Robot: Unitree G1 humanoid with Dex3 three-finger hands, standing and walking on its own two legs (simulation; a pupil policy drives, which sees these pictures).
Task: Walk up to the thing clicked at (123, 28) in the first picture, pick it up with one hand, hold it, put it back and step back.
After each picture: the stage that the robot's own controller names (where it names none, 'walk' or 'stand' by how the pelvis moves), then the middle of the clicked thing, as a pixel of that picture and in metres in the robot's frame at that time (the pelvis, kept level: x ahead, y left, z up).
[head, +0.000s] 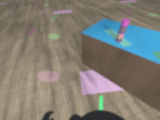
stand; (121, 31) +0.92 -0.30 +0.05
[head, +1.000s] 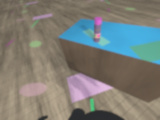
walk; (97, 30) +0.86 +0.01 +0.08
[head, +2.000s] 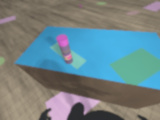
stand; (65, 51) +0.48 +0.24 +0.07
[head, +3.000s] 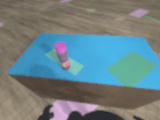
stand; (63, 58) +0.45 +0.24 +0.06
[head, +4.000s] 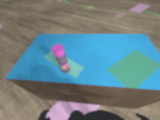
stand; (62, 60) +0.42 +0.23 +0.06
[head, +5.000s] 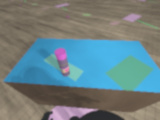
stand; (63, 64) +0.41 +0.23 +0.04
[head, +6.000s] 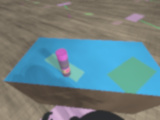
stand; (64, 64) +0.40 +0.22 +0.04
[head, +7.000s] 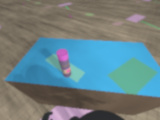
stand; (65, 64) +0.40 +0.22 +0.04
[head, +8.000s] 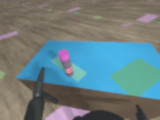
rise first; (66, 64) +0.41 +0.24 +0.05
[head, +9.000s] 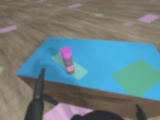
go down; (68, 62) +0.42 +0.23 +0.05
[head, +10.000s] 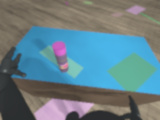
go down; (61, 59) +0.41 +0.21 +0.06
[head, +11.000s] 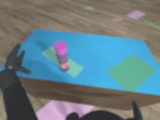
approach; (62, 58) +0.43 +0.22 +0.07
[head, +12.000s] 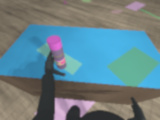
close; (58, 55) +0.42 +0.23 +0.10
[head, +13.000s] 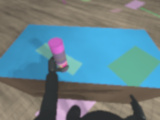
lift; (60, 57) +0.40 +0.21 +0.11
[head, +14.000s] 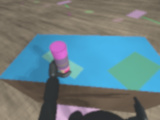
lift; (62, 62) +0.33 +0.18 +0.17
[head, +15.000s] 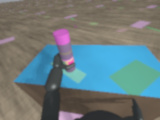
hold; (66, 53) +0.34 +0.16 +0.25
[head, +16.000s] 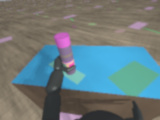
hold; (66, 56) +0.33 +0.16 +0.23
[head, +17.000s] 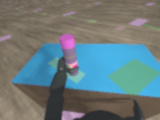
hold; (70, 57) +0.34 +0.14 +0.21
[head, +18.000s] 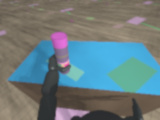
crouch; (62, 56) +0.34 +0.19 +0.22
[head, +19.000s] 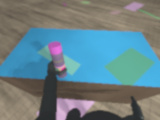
lower; (58, 61) +0.39 +0.22 +0.08
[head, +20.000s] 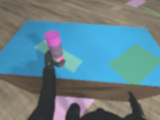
lower; (56, 52) +0.42 +0.23 +0.12
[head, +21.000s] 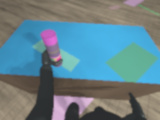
lower; (53, 51) +0.43 +0.24 +0.12
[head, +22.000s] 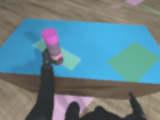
lower; (54, 50) +0.44 +0.23 +0.12
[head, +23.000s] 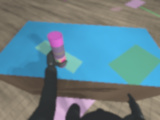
loosen; (59, 52) +0.43 +0.21 +0.12
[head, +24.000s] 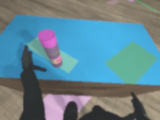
sink last; (53, 52) +0.41 +0.22 +0.12
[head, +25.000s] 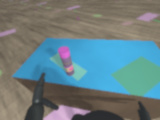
sink last; (67, 62) +0.41 +0.22 +0.08
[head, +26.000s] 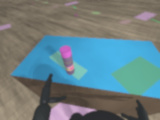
stand; (68, 61) +0.41 +0.21 +0.06
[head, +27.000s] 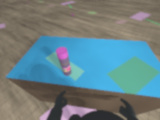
stand; (64, 63) +0.41 +0.22 +0.05
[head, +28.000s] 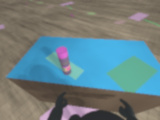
stand; (64, 62) +0.42 +0.23 +0.05
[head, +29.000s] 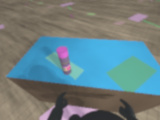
stand; (65, 62) +0.42 +0.23 +0.05
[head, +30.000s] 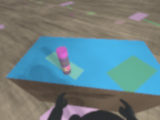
stand; (64, 62) +0.42 +0.23 +0.05
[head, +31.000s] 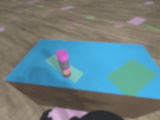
walk; (64, 65) +0.40 +0.22 +0.05
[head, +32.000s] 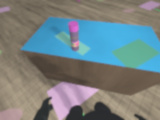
walk; (74, 38) +0.62 +0.17 +0.07
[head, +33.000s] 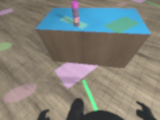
walk; (75, 15) +1.02 +0.26 +0.08
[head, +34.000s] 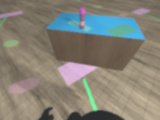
stand; (82, 19) +1.15 +0.18 +0.06
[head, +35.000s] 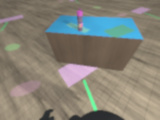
stand; (79, 21) +1.15 +0.20 +0.05
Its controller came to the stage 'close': yes
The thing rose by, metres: 0.21
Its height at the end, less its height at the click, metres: +0.00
